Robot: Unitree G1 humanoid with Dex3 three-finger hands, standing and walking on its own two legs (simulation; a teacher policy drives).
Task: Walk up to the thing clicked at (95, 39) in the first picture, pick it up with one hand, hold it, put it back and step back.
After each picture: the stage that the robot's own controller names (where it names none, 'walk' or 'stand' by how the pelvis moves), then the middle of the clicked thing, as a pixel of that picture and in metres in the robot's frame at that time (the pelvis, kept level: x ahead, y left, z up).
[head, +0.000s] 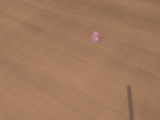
stand; (95, 37) +1.46 -0.11 -0.72
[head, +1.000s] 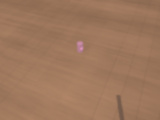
walk; (80, 46) +1.34 +0.15 -0.71
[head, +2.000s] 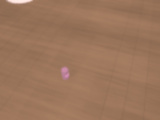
walk; (65, 73) +0.90 +0.25 -0.71
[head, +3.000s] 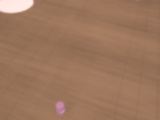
walk; (60, 108) +0.55 +0.20 -0.70
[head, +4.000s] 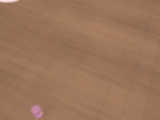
stand; (37, 112) +0.44 +0.35 -0.69
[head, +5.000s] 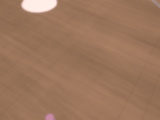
stand; out of the picture +0.46 +0.26 -0.72
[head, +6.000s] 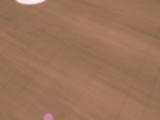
stand; (49, 119) +0.39 +0.28 -0.71
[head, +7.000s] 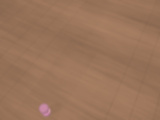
stand; (45, 110) +0.43 +0.31 -0.71
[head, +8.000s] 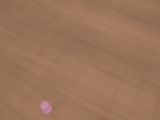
stand; (46, 107) +0.43 +0.28 -0.70
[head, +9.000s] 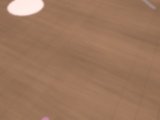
stand; out of the picture +0.43 +0.30 -0.72
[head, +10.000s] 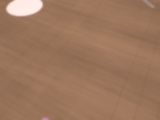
stand; out of the picture +0.43 +0.31 -0.73
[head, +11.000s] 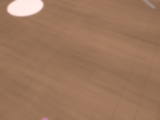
stand; out of the picture +0.43 +0.31 -0.73
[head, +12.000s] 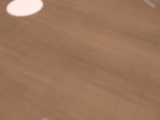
go down; out of the picture +0.42 +0.31 -0.73
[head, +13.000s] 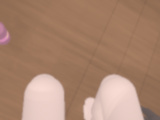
go down; out of the picture +0.51 +0.34 -0.33
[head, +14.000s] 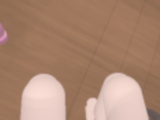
approach; out of the picture +0.50 +0.35 -0.29
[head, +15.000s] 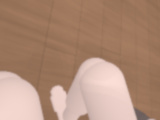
close in; out of the picture +0.48 +0.40 -0.23
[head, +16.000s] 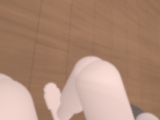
close; out of the picture +0.46 +0.40 -0.23
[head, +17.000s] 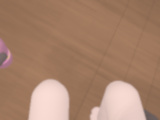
lift; out of the picture +0.38 +0.31 -0.09
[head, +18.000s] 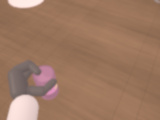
hold; (46, 83) +0.34 +0.15 +0.03
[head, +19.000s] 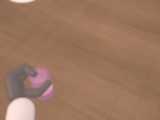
hold; (42, 84) +0.34 +0.17 -0.01
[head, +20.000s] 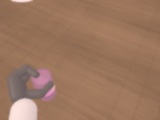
hold; (44, 85) +0.34 +0.16 -0.01
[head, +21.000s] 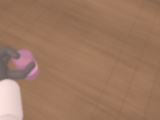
crouch; (26, 65) +0.41 +0.21 -0.06
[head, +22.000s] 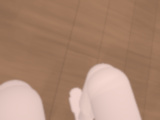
lower; out of the picture +0.51 +0.36 -0.14
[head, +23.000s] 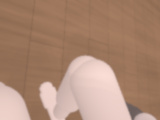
lower; out of the picture +0.46 +0.36 -0.24
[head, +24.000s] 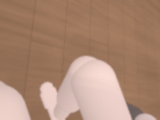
lower; out of the picture +0.45 +0.37 -0.24
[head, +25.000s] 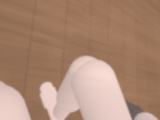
lower; out of the picture +0.45 +0.38 -0.25
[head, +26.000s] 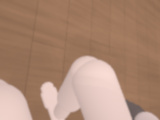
lower; out of the picture +0.45 +0.38 -0.25
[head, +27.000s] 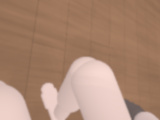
open; out of the picture +0.45 +0.37 -0.26
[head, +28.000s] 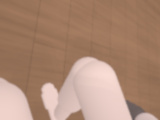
withdraw; out of the picture +0.44 +0.38 -0.26
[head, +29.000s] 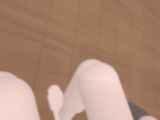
withdraw; out of the picture +0.45 +0.37 -0.26
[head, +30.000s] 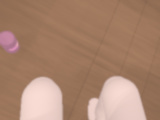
walk; (9, 42) +0.48 +0.31 -0.33
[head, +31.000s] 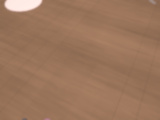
stand; out of the picture +0.42 +0.26 -0.66
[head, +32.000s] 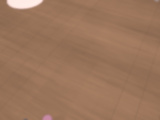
stand; out of the picture +0.43 +0.27 -0.67
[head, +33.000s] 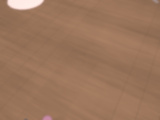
stand; out of the picture +0.43 +0.27 -0.67
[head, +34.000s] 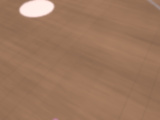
stand; out of the picture +0.44 +0.25 -0.72
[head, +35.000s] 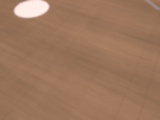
stand; out of the picture +0.42 +0.28 -0.73
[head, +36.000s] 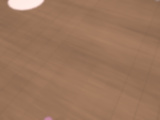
walk; out of the picture +0.40 +0.29 -0.72
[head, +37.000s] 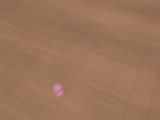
walk; (58, 90) +0.62 +0.27 -0.71
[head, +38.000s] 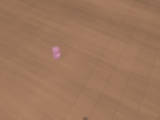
walk; (56, 53) +1.01 +0.27 -0.71
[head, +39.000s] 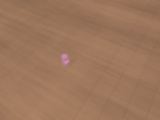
stand; (65, 59) +1.05 +0.25 -0.70
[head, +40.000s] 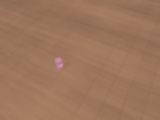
stand; (59, 63) +1.02 +0.28 -0.73
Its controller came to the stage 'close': yes
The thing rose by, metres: 0.70
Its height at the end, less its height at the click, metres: +0.00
